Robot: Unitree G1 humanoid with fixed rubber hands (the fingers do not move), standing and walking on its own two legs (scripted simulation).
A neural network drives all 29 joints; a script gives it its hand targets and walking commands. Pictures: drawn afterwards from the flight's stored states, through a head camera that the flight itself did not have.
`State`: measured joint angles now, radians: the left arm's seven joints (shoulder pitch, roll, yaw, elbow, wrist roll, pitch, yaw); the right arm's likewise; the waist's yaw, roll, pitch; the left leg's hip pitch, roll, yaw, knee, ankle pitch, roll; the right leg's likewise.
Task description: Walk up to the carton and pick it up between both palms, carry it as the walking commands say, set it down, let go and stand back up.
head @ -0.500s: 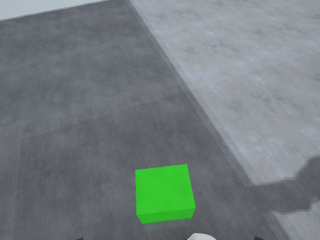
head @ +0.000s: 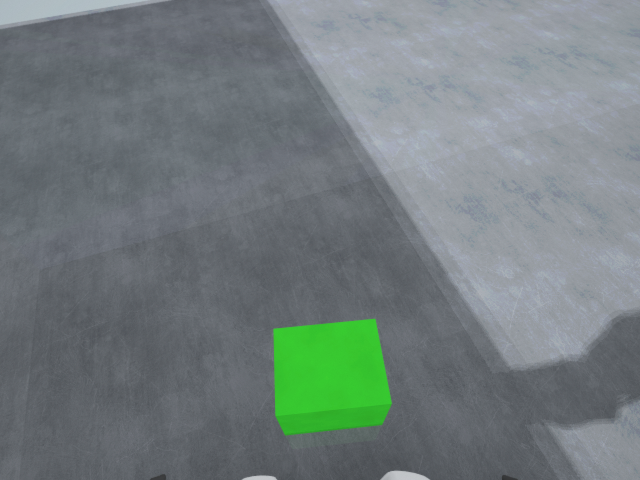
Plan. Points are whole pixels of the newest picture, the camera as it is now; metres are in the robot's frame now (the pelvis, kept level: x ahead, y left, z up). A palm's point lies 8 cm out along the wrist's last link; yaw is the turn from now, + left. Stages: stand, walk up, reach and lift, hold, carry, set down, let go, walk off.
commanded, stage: walk up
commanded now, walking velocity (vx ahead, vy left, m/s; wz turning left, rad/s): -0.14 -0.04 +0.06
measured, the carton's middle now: (329, 378) +0.43 +0.01 -0.65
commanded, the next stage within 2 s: stand in 0.92 s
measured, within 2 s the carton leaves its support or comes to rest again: neither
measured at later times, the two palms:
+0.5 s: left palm out of the picture +0.04 +0.25 -0.12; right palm out of the picture +0.05 -0.25 -0.13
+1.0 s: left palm out of the picture +0.03 +0.27 -0.13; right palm out of the picture +0.07 -0.22 -0.12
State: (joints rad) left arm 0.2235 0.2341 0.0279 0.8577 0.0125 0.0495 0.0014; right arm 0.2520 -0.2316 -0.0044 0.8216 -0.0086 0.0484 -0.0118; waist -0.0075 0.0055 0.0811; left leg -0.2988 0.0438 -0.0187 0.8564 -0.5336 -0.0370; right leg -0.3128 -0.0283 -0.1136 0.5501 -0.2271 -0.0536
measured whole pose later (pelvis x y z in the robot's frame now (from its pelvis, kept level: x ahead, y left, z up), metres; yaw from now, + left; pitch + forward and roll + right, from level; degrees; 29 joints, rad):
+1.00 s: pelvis -0.02 +0.01 +0.00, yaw +4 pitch +1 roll -1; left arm 0.23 0.23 0.04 0.87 0.01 0.04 0.00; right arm 0.23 -0.20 0.00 0.82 -0.01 0.03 -0.01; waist -0.01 0.00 0.06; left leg -0.27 0.05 -0.05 0.58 -0.33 -0.04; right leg -0.21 -0.04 -0.15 0.53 -0.33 -0.01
